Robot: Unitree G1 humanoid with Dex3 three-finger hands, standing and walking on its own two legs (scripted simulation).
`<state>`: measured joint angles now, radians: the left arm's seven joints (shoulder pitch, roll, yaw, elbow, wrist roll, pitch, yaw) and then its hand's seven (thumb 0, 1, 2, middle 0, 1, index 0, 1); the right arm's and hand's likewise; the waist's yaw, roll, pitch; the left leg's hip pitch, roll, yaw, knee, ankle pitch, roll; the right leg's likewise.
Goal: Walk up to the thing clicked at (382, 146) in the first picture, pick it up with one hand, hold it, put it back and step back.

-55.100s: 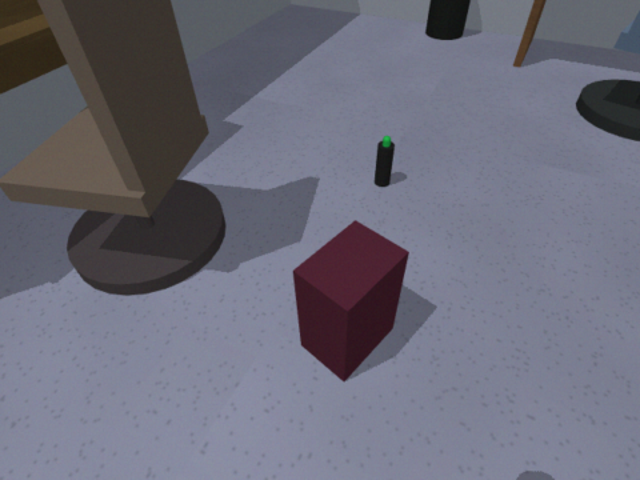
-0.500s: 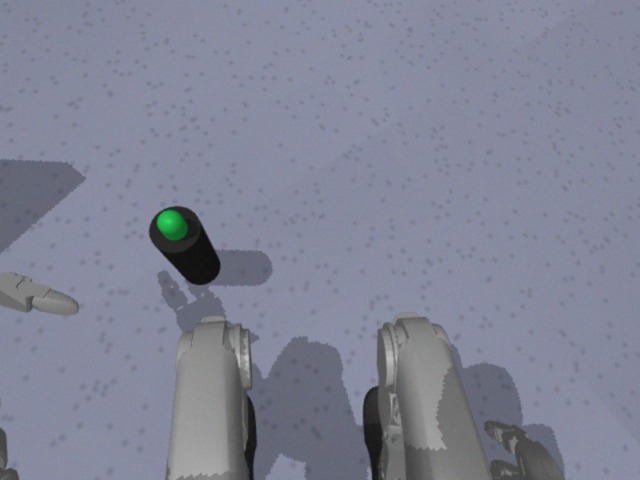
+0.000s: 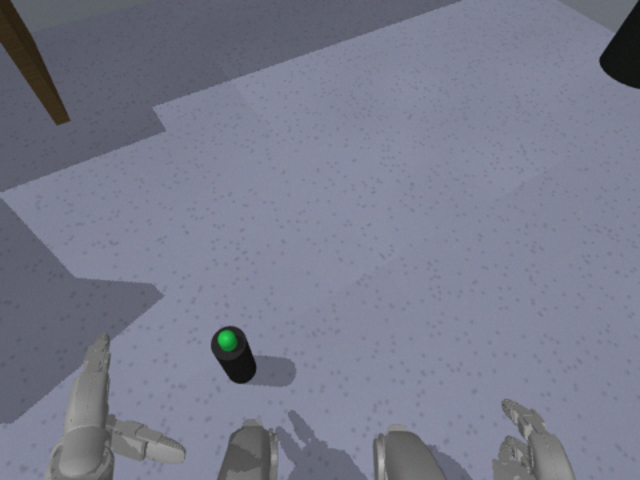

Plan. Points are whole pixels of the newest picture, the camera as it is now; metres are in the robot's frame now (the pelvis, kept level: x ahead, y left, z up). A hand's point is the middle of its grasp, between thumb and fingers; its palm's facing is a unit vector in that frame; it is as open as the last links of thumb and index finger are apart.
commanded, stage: home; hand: left
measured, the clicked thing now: (234, 354) +0.43 +0.21 -0.50
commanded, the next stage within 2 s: none
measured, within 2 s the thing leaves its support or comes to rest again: neither
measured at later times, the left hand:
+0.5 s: hand (138, 435) +0.20 +0.19 +0.04, palm faces +0.13 -0.95 -0.29, open 17.7 cm
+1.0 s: hand (147, 436) +0.20 +0.18 +0.04, palm faces +0.12 -0.95 -0.29, open 17.7 cm
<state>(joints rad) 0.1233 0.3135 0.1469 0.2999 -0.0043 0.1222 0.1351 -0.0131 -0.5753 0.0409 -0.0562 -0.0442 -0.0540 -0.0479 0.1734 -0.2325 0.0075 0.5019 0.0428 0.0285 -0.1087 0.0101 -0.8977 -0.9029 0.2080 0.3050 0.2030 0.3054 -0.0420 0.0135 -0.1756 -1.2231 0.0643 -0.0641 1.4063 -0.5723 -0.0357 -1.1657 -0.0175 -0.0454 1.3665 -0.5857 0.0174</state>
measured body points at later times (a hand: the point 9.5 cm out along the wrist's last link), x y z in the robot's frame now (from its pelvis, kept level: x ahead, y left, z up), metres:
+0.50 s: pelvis +0.04 +0.01 +0.08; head +0.06 +0.01 +0.53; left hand +0.19 +0.24 +0.06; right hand +0.21 -0.23 +0.02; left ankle +0.04 +0.14 -0.60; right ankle +0.03 -0.13 -0.60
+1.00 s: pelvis +0.04 +0.00 +0.09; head +0.06 +0.00 +0.54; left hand +0.19 +0.23 +0.06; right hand +0.20 -0.24 +0.01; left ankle +0.04 +0.14 -0.60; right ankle +0.03 -0.13 -0.60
